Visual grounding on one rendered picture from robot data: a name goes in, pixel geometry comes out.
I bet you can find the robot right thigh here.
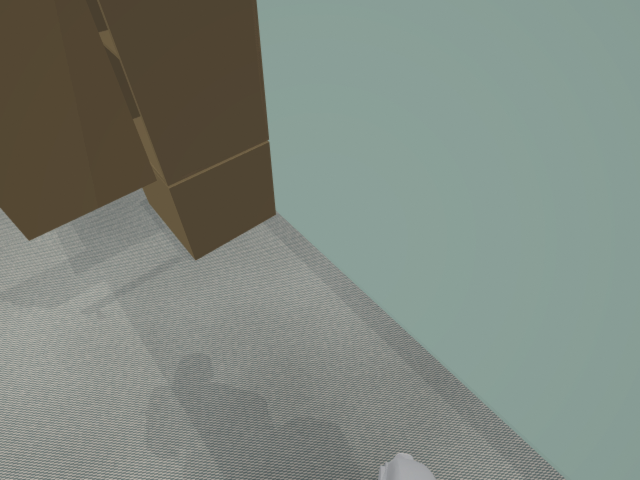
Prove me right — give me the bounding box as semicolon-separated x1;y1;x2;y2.
378;458;436;480

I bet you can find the cupboard door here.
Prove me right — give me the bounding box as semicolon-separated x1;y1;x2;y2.
0;0;157;241

